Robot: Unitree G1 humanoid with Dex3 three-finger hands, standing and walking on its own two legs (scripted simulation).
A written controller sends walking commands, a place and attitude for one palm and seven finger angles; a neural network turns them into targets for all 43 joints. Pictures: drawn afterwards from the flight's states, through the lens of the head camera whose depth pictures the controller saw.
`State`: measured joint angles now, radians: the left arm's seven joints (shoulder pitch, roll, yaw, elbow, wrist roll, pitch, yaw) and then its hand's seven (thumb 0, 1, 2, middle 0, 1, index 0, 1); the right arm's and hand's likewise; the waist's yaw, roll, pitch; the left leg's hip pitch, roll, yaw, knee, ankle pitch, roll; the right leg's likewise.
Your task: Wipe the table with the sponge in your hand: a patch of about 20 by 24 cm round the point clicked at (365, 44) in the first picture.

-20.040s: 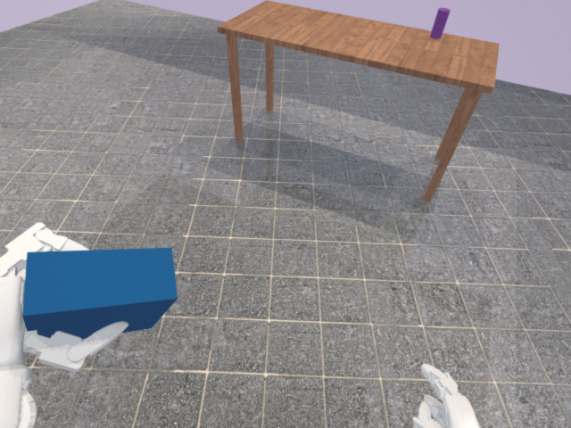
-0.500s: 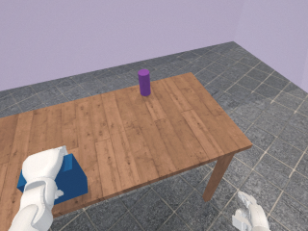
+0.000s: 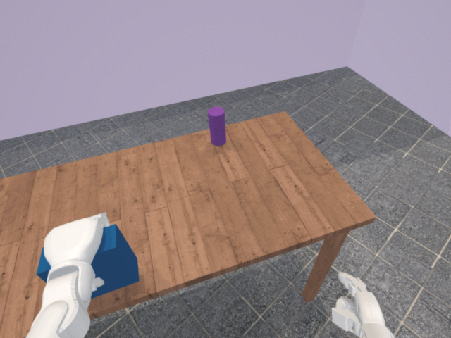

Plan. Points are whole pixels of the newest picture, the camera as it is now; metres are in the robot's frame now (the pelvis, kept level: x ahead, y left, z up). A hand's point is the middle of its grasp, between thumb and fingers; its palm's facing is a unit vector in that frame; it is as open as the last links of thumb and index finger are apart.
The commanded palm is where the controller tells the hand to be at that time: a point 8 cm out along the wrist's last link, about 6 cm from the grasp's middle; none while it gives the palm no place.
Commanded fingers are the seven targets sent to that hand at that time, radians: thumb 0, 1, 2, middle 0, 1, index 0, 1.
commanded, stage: lower the sponge onto the table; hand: left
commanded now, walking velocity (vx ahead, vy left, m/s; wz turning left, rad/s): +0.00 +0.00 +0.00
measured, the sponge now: (98, 270) +0.22 +0.30 -0.03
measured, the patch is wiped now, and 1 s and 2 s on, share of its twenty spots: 0.00 0.00 0.00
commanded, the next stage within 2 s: wipe forward along the first lane in 1.48 s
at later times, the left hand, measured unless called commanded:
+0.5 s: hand (93, 258) +0.22 +0.29 +0.01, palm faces -0.08 -0.08 -0.99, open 10.0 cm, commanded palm +0.20 +0.29 +0.07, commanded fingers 0.00 0.10 1.30 -1.20 -1.60 -1.20 -1.60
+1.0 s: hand (89, 268) +0.21 +0.31 -0.01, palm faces -0.11 -0.09 -0.99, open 10.0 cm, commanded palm +0.20 +0.30 +0.05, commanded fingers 0.00 0.10 1.30 -1.20 -1.60 -1.20 -1.60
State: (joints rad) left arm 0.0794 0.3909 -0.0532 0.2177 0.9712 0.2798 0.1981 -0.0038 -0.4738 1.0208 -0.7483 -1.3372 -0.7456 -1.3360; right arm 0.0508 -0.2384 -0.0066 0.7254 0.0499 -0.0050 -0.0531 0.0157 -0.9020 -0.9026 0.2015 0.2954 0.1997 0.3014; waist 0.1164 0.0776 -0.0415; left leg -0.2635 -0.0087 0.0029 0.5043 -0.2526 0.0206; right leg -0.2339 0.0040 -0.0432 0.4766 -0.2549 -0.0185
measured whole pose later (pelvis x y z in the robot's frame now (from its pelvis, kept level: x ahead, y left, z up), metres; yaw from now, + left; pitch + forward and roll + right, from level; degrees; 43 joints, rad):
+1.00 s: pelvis -0.01 +0.00 +0.00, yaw +0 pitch +2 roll -1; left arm 0.08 0.39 -0.02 0.33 0.98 0.23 0.24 0.00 -0.47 1.02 -0.75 -1.34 -0.74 -1.34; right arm 0.08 -0.25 -0.03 0.74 0.05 -0.01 -0.06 0.02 -0.90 -0.90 0.20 0.30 0.20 0.30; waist 0.10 0.06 -0.05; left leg -0.31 0.00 0.00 0.54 -0.26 0.01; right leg -0.28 0.02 -0.04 0.51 -0.26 -0.03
